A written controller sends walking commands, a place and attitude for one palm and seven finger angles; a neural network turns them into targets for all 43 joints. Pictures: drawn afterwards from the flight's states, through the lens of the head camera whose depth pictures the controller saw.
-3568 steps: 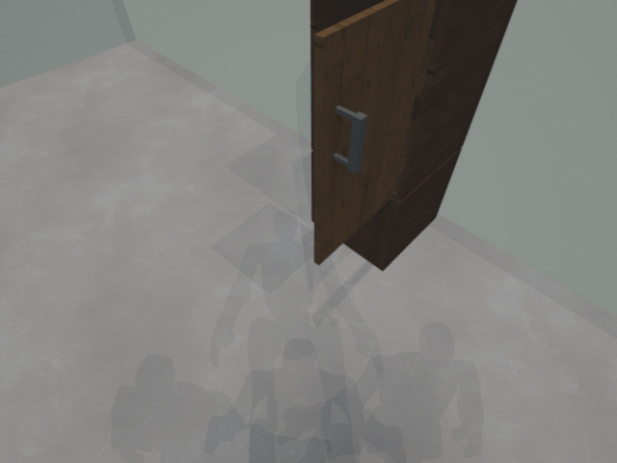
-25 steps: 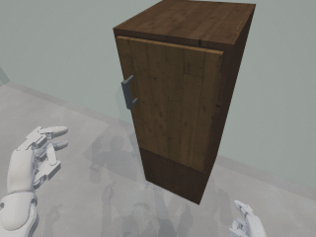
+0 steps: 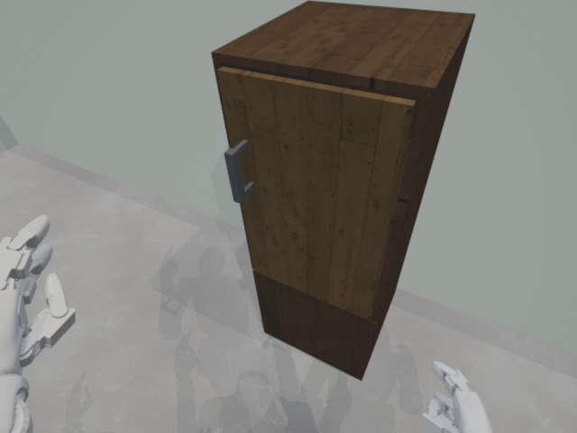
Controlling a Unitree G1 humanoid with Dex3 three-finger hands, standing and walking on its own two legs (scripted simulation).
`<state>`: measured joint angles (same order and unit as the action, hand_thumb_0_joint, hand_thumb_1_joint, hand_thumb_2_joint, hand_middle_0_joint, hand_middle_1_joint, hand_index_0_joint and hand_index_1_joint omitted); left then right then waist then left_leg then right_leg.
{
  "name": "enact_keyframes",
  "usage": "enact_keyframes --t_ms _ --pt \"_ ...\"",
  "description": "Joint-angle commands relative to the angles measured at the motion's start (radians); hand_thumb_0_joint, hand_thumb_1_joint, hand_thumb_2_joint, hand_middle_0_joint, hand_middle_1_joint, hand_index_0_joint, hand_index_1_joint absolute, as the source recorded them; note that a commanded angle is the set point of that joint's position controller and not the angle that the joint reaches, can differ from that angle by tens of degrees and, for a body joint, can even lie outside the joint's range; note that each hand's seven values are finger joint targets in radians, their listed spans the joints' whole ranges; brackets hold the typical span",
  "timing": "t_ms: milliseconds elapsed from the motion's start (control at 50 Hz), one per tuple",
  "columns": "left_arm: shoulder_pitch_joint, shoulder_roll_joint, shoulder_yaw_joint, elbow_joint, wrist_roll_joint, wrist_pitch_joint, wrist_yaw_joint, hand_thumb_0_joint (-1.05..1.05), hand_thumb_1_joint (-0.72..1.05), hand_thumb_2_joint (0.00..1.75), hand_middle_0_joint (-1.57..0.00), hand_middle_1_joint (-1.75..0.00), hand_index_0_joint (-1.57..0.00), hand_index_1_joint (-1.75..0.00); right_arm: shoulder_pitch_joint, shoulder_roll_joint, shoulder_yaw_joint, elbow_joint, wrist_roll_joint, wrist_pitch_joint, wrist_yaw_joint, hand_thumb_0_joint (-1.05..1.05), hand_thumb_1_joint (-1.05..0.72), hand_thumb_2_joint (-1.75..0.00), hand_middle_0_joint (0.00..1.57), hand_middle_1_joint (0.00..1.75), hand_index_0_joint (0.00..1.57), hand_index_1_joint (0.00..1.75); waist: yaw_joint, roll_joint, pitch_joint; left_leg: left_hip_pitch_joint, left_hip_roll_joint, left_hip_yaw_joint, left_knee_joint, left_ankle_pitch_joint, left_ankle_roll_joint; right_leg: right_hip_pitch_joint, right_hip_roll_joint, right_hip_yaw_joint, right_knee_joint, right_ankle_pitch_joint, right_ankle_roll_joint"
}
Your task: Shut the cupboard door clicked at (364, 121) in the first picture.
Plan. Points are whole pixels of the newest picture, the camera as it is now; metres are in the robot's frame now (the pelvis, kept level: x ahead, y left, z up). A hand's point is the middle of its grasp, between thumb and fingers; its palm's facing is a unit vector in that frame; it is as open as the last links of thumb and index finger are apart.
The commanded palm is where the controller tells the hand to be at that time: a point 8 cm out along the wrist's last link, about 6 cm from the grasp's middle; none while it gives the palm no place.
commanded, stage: step back with the hand held close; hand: left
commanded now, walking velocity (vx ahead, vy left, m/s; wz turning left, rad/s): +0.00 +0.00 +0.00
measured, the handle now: (241, 171) +0.59 +0.18 +0.05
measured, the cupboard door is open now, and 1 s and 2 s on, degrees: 0 0 0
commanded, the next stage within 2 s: stop stepping back and stand still in 1.44 s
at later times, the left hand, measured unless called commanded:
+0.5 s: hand (43, 321) +0.18 +0.28 +0.16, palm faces +0.37 -0.77 -0.52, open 7.4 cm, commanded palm +0.12 +0.32 +0.17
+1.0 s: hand out of the picture +0.08 +0.29 +0.16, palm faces +0.50 -0.73 -0.47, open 7.4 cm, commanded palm +0.02 +0.32 +0.17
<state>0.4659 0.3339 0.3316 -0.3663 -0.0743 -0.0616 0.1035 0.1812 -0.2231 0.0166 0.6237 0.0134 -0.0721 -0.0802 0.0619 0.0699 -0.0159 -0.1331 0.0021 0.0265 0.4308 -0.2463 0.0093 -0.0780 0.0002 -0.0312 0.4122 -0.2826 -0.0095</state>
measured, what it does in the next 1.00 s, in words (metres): shifts its weight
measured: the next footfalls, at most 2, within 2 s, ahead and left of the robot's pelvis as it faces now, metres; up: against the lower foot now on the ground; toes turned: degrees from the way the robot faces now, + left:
right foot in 1.36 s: -0.20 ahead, -0.12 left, +0.00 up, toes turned +6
left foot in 1.72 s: -0.08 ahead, +0.13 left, +0.00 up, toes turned -2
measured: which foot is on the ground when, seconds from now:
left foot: down 0.00-1.00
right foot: down 0.00-1.00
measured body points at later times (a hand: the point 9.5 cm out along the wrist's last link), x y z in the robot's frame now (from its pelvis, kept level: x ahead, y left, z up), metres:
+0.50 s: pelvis -0.03 +0.02 +0.00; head -0.02 +0.00 +0.44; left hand +0.15 +0.32 +0.18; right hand +0.15 -0.23 -0.09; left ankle -0.01 +0.11 -0.74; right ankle -0.03 -0.11 -0.74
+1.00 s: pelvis -0.10 +0.02 -0.02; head -0.10 +0.02 +0.43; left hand +0.04 +0.33 +0.19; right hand +0.06 -0.22 -0.10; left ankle -0.01 +0.12 -0.74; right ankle -0.04 -0.11 -0.74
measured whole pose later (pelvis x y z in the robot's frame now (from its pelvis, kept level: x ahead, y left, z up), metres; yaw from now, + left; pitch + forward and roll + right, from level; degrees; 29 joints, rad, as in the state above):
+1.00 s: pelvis -0.10 +0.02 -0.02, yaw +3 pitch +0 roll -2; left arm 0.54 0.41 0.45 -0.48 -0.03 -0.25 0.16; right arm 0.25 -0.23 -0.01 0.60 0.00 -0.06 -0.08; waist 0.00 0.03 -0.01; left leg -0.49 0.00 0.01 0.67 -0.30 0.03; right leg -0.38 0.03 0.00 0.59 -0.22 0.00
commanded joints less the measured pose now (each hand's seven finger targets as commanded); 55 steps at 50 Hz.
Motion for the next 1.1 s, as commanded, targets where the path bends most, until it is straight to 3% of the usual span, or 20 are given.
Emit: enact_keyframes --t_ms 0,100,120,140,180,300,360,460,560,640,720,840,880,900,920,960,980,1020,1040,1080 --pt "-0.083 0.204 0.144 -0.2 0.0 -0.07 0.02 0.0 0.9 0.9 -0.2 -0.3 -0.2 -0.3 -0.125 -0.088 -0.027 -0.159 0.0 -0.053 -0.008 0.0 -0.9 -0.9 0.2 0.3 0.2 0.3 0.004 -0.005 -0.039 0.037 0.008 -0.008 -0.05 0.246 0.014 -0.045 -0.005 -0.007 -0.061 0.252 0.001" --pt "-0.074 0.197 0.141 -0.192 -0.002 -0.071 0.015 0.0 0.9 0.9 -0.2 -0.3 -0.2 -0.3 -0.123 -0.091 -0.033 -0.163 0.0 -0.046 -0.008 0.0 -0.9 -0.9 0.2 0.3 0.2 0.3 0.003 -0.027 -0.052 0.042 0.009 -0.003 -0.05 0.241 0.018 -0.04 -0.006 -0.003 -0.065 0.251 0.004" --pt "-0.245 0.355 0.282 -0.227 0.008 -0.112 0.031 0.0 0.9 0.9 -0.2 -0.3 -0.2 -0.3 -0.108 -0.106 -0.028 -0.195 0.017 -0.025 -0.005 0.0 -0.9 -0.9 0.2 0.3 0.2 0.3 -0.037 0.021 0.039 -0.017 0.022 -0.019 -0.012 0.15 0.029 -0.124 -0.059 0.077 -0.134 0.281 0.001" --pt "-0.095 0.243 0.187 -0.158 0.005 -0.117 0.019 0.0 0.9 0.9 -0.2 -0.3 -0.2 -0.3 -0.112 -0.102 -0.041 -0.17 0.006 -0.015 -0.007 0.0 -0.9 -0.9 0.2 0.3 0.2 0.3 -0.04 -0.052 -0.019 -0.041 0.031 -0.036 0.036 0.154 0.033 -0.122 -0.1 0.083 -0.115 0.293 -0.011" --pt "-0.015 0.212 0.147 -0.165 0.007 -0.126 0.016 0.0 0.9 0.9 -0.2 -0.3 -0.2 -0.3 -0.108 -0.114 -0.051 -0.175 0.002 0.007 -0.002 0.0 -0.9 -0.9 0.2 0.3 0.2 0.3 -0.046 -0.089 -0.072 -0.035 0.031 -0.028 0.066 0.189 0.03 -0.124 -0.123 0.093 -0.09 0.365 -0.016" --pt "0.023 0.276 0.198 -0.268 0.004 -0.133 0.041 0.0 0.9 0.9 -0.2 -0.3 -0.2 -0.3 -0.105 -0.129 -0.064 -0.208 0.006 0.05 -0.022 0.0 -0.9 -0.9 0.2 0.3 0.2 0.3 -0.051 -0.004 -0.184 -0.019 0.067 -0.047 0.041 0.45 0.024 -0.076 -0.082 0.042 0.036 0.485 0.001" --pt "0.056 0.284 0.216 -0.258 -0.003 -0.127 0.045 0.0 0.9 0.9 -0.2 -0.3 -0.2 -0.3 -0.099 -0.126 -0.065 -0.227 0.009 0.071 -0.028 0.0 -0.9 -0.9 0.2 0.3 0.2 0.3 -0.049 -0.019 -0.196 -0.047 0.08 -0.057 0.03 0.498 0.021 -0.055 -0.066 0.035 0.069 0.483 0.008" --pt "0.083 0.274 0.209 -0.254 -0.005 -0.13 0.049 0.0 0.9 0.9 -0.2 -0.3 -0.2 -0.3 -0.089 -0.133 -0.069 -0.24 0.012 0.082 -0.03 0.0 -0.9 -0.9 0.2 0.3 0.2 0.3 -0.052 -0.02 -0.168 -0.127 0.097 -0.075 -0.008 0.367 0.024 -0.072 -0.052 0.04 0.08 0.363 0.015" --pt "0.081 0.269 0.208 -0.26 0.003 -0.151 0.056 0.0 0.9 0.9 -0.2 -0.3 -0.2 -0.3 -0.081 -0.14 -0.068 -0.237 0.012 0.065 -0.03 0.0 -0.9 -0.9 0.2 0.3 0.2 0.3 -0.055 -0.013 -0.127 -0.278 0.109 -0.103 -0.064 0.099 0.045 -0.049 -0.037 0.055 0.085 0.213 0.02" --pt "0.049 0.267 0.212 -0.261 0.02 -0.181 0.064 0.0 0.9 0.9 -0.2 -0.3 -0.2 -0.3 -0.072 -0.142 -0.065 -0.231 0.008 0.042 -0.031 0.0 -0.9 -0.9 0.2 0.3 0.2 0.3 -0.065 -0.005 -0.068 -0.448 0.106 -0.133 -0.101 -0.234 0.065 -0.024 -0.036 0.079 0.072 0.064 0.017" --pt "0.006 0.294 0.236 -0.287 0.039 -0.214 0.073 0.0 0.9 0.9 -0.2 -0.3 -0.2 -0.3 -0.067 -0.157 -0.072 -0.22 -0.003 0.007 -0.033 0.0 -0.9 -0.9 0.2 0.3 0.2 0.3 -0.066 0.028 -0.045 -0.505 0.116 -0.156 -0.114 -0.357 0.073 -0.041 -0.015 0.087 0.07 -0.062 0.018" --pt "0.007 0.267 0.237 -0.31 0.056 -0.251 0.073 0.0 0.9 0.9 -0.2 -0.3 -0.2 -0.3 -0.051 -0.148 -0.07 -0.208 -0.006 -0.041 -0.031 0.0 -0.9 -0.9 0.2 0.3 0.2 0.3 -0.062 0.111 -0.073 -0.661 0.165 -0.216 -0.17 -0.464 0.103 0.106 0.043 0.071 0.24 0.05 0.026" --pt "0.037 0.277 0.254 -0.299 0.052 -0.257 0.073 0.0 0.9 0.9 -0.2 -0.3 -0.2 -0.3 -0.04 -0.144 -0.075 -0.204 -0.006 -0.047 -0.024 0.0 -0.9 -0.9 0.2 0.3 0.2 0.3 -0.062 0.058 -0.081 -0.648 0.131 -0.168 -0.074 -0.431 0.094 0.07 0.01 0.144 0.191 0.049 0.01" --pt "0.04 0.275 0.251 -0.3 0.048 -0.259 0.072 0.0 0.9 0.9 -0.2 -0.3 -0.2 -0.3 -0.031 -0.139 -0.077 -0.201 -0.006 -0.049 -0.019 0.0 -0.9 -0.9 0.2 0.3 0.2 0.3 -0.066 -0.009 -0.069 -0.593 0.091 -0.132 0.009 -0.393 0.074 -0.02 -0.03 0.209 0.113 0.013 -0.01" --pt "0.039 0.3 0.265 -0.294 0.045 -0.256 0.073 0.0 0.9 0.9 -0.2 -0.3 -0.2 -0.3 -0.026 -0.14 -0.083 -0.189 -0.015 -0.047 -0.016 0.0 -0.9 -0.9 0.2 0.3 0.2 0.3 -0.068 -0.084 -0.059 -0.505 0.058 -0.094 0.107 -0.333 0.044 -0.145 -0.089 0.29 0.012 -0.06 -0.039" --pt "-0.001 0.274 0.208 -0.306 0.032 -0.25 0.081 0.0 0.9 0.9 -0.2 -0.3 -0.2 -0.3 -0.017 -0.11 -0.073 -0.163 -0.016 -0.042 0.001 0.0 -0.9 -0.9 0.2 0.3 0.2 0.3 -0.08 -0.191 -0.056 -0.314 0.006 -0.044 0.265 -0.161 -0.006 -0.352 -0.211 0.363 -0.119 -0.116 -0.099" --pt "-0.007 0.282 0.209 -0.296 0.031 -0.246 0.088 0.0 0.9 0.9 -0.2 -0.3 -0.2 -0.3 -0.019 -0.103 -0.073 -0.152 -0.015 -0.038 0.004 0.0 -0.9 -0.9 0.2 0.3 0.2 0.3 -0.082 -0.216 -0.07 -0.264 0.0 -0.036 0.297 -0.12 -0.009 -0.381 -0.23 0.346 -0.135 -0.101 -0.105" --pt "-0.037 0.302 0.213 -0.31 0.032 -0.243 0.099 0.0 0.9 0.9 -0.2 -0.3 -0.2 -0.3 -0.025 -0.11 -0.076 -0.143 -0.012 -0.032 0.0 0.0 -0.9 -0.9 0.2 0.3 0.2 0.3 -0.092 -0.172 -0.074 -0.192 -0.001 -0.034 0.27 -0.088 -0.003 -0.429 -0.209 0.293 -0.134 -0.081 -0.086" --pt "-0.022 0.298 0.21 -0.305 0.034 -0.245 0.101 0.0 0.9 0.9 -0.2 -0.3 -0.2 -0.3 -0.029 -0.105 -0.072 -0.144 -0.009 -0.029 -0.004 0.0 -0.9 -0.9 0.2 0.3 0.2 0.3 -0.091 -0.163 -0.067 -0.181 0.016 -0.057 0.207 -0.093 0.005 -0.44 -0.174 0.231 -0.104 -0.107 -0.063" --pt "-0.01 0.307 0.226 -0.328 0.029 -0.257 0.1 0.0 0.9 0.9 -0.2 -0.3 -0.2 -0.3 -0.042 -0.126 -0.073 -0.162 -0.004 -0.033 -0.015 0.0 -0.9 -0.9 0.2 0.3 0.2 0.3 -0.089 -0.034 -0.048 -0.262 0.082 -0.146 0.019 -0.22 0.033 -0.401 -0.059 0.138 -0.013 -0.206 -0.013"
